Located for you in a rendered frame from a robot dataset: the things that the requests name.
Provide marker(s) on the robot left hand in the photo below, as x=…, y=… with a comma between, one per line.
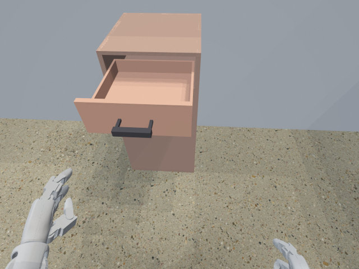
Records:
x=40, y=218

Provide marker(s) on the left robot forearm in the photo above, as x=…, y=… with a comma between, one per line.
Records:
x=30, y=255

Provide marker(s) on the drawer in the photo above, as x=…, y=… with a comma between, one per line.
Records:
x=139, y=90

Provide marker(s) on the cabinet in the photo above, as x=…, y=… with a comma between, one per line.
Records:
x=158, y=36

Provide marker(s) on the robot right hand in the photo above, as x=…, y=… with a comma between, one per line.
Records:
x=295, y=261

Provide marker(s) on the handle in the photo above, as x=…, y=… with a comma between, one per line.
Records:
x=118, y=131

